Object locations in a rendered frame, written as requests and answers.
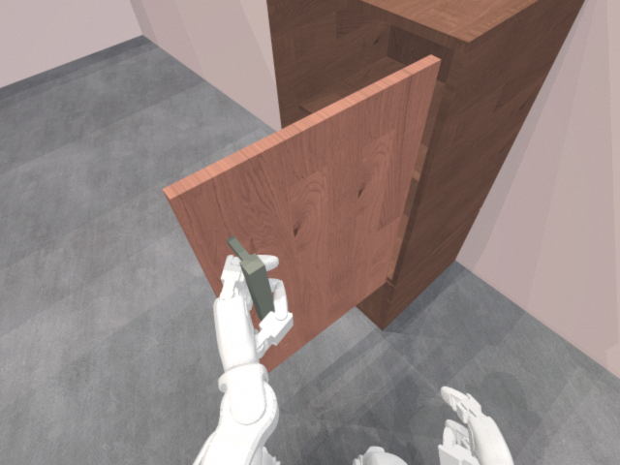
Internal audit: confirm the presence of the left robot hand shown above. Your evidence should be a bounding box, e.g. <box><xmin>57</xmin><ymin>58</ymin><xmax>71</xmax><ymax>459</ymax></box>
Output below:
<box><xmin>213</xmin><ymin>255</ymin><xmax>294</xmax><ymax>372</ymax></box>

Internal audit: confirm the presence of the cupboard door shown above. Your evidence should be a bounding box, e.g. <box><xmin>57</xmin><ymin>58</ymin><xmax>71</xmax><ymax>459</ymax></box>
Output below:
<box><xmin>162</xmin><ymin>54</ymin><xmax>442</xmax><ymax>374</ymax></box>

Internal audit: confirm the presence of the handle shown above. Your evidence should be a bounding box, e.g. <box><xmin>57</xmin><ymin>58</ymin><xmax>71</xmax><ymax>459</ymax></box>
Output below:
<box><xmin>227</xmin><ymin>235</ymin><xmax>275</xmax><ymax>321</ymax></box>

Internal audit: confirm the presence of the right robot hand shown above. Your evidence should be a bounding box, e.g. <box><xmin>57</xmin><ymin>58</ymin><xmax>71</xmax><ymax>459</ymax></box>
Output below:
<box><xmin>438</xmin><ymin>387</ymin><xmax>514</xmax><ymax>465</ymax></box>

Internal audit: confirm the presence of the left robot forearm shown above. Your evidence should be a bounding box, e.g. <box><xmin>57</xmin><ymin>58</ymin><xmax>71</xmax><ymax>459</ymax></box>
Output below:
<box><xmin>193</xmin><ymin>362</ymin><xmax>279</xmax><ymax>465</ymax></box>

